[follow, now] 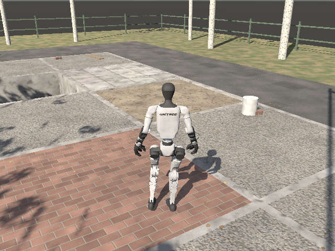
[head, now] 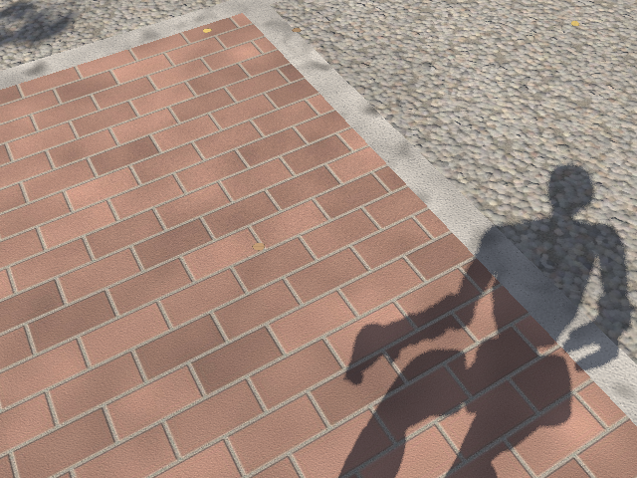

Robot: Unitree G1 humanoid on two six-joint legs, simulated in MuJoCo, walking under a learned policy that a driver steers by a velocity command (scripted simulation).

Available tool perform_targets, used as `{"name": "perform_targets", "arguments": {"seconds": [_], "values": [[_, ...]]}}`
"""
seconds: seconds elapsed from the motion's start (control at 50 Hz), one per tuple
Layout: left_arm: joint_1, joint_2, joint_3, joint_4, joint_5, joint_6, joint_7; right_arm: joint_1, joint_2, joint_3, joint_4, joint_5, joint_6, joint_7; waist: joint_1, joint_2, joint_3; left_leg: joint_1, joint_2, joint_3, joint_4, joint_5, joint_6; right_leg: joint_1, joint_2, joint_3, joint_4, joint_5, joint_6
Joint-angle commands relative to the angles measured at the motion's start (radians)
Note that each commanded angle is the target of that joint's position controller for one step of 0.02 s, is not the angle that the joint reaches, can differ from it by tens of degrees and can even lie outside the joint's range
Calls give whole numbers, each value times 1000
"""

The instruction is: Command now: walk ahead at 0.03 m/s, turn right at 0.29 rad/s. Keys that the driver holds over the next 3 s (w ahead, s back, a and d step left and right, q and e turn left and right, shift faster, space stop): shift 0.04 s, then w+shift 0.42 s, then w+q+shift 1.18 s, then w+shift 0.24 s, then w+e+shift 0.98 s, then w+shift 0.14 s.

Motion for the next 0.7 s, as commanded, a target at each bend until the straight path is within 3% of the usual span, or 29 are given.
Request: {"name": "perform_targets", "arguments": {"seconds": [0.02,0.04,0.06,0.08,0.1,0.12,0.14,0.16,0.2,0.24,0.36,0.5,0.54,0.56,0.58,0.6,0.62,0.64,0.66,0.68,0.7], "values": [[20,132,29,-45,9,-7,0,-4,-76,-16,-66,12,-23,-2,7,-125,-84,77,-35,28,-97,-55,24,79,-291,300,-122,-34,-98],[18,132,27,-41,9,-6,-1,14,-78,-16,-62,17,-27,-4,0,-130,-86,117,-46,33,-153,-66,33,82,-294,311,-111,8,-97],[44,133,27,-27,5,-5,-1,59,-77,-14,-51,11,-36,-1,-15,-113,-132,198,-60,48,-231,-87,48,75,-279,321,-119,-219,-98],[33,127,24,-21,-3,-3,1,109,-58,-10,-34,0,-45,2,-52,-102,-118,321,-68,68,-366,-46,72,-15,-245,323,-124,-482,-82],[22,103,16,-23,-9,-9,6,152,-67,-12,-17,-9,-55,-1,-84,-63,-80,445,-36,28,-476,-81,101,-155,-198,297,-96,-647,-37],[22,38,-1,-37,-11,-20,9,204,-130,-21,-14,-17,-65,-9,-102,111,-74,538,175,-217,-607,-328,139,-297,-123,160,180,-654,17],[-80,55,0,-78,-20,-38,6,203,-248,-54,2,-29,-73,-4,-131,249,29,479,342,-576,-759,-529,223,-490,11,-37,378,-422,41],[-143,123,15,-91,12,-54,3,174,-203,-55,19,-21,-81,2,-96,70,113,407,333,-534,-748,-472,219,-519,-94,25,458,-259,48],[-58,116,13,-47,11,-72,-26,112,-156,-47,11,-4,-104,20,-39,71,29,421,234,-378,-711,-301,174,-463,-112,-9,533,-135,80],[-39,103,10,-29,23,-72,-45,117,-128,-39,17,7,-120,31,-36,109,-3,397,181,-288,-721,-256,174,-444,-141,-74,610,-90,98],[-218,78,-6,-72,20,-68,-47,299,-124,-51,86,14,-144,42,-123,110,51,477,183,-237,-787,-160,216,-557,-245,-184,493,-4,131],[-403,56,-26,-135,6,-89,-66,387,-118,-47,132,2,-155,31,-174,110,104,512,217,-182,-792,68,224,-442,-254,-242,225,-7,91],[-391,62,-29,-147,9,-98,-64,374,-142,-52,144,1,-151,25,-143,124,98,501,231,-179,-745,266,231,-336,-226,-253,169,-92,72],[-328,66,-27,-135,8,-102,-57,344,-156,-54,145,2,-148,24,-96,132,73,455,226,-156,-684,445,221,-200,-197,-263,131,-146,58],[-209,88,-16,-102,6,-108,-40,326,-170,-56,149,7,-150,27,-32,125,5,392,215,-125,-553,714,209,13,-156,-273,116,-163,43],[16,129,4,-31,10,-118,-18,287,-179,-58,145,14,-154,31,83,70,-122,272,152,-61,-297,806,185,326,-155,-256,99,-122,26],[219,219,31,1,33,-127,8,258,-146,-48,113,17,-163,38,180,-35,-276,36,73,-23,35,538,169,633,-363,-50,62,-379,1],[279,310,46,4,59,-129,13,304,5,-18,60,44,-168,42,135,-312,-421,-235,-54,12,367,-157,153,790,-658,444,-112,-893,-29],[186,244,33,-12,46,-128,15,237,-80,-36,68,38,-156,37,112,-191,-314,-291,-25,-46,484,-64,175,610,-657,569,-211,-902,-20],[104,174,14,-5,38,-127,14,181,-92,-44,56,28,-147,44,65,-122,-176,-312,31,-31,483,36,176,490,-613,382,-189,-733,-2],[68,127,5,3,32,-132,11,175,-75,-39,67,22,-141,56,35,-83,-113,-282,70,-17,446,93,163,391,-570,235,-209,-537,1]]}}
Next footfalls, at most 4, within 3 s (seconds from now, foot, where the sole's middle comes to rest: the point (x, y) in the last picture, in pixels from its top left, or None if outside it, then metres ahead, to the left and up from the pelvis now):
0.10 left None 0.06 0.13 -0.77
0.60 right None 0.37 -0.13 -0.77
1.08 left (316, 346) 0.77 0.09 -0.77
1.48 right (297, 202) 1.23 0.16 -0.77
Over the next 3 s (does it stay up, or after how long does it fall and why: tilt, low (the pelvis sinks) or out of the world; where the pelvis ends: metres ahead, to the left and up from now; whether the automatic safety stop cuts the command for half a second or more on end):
stays up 1.87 1.19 0.00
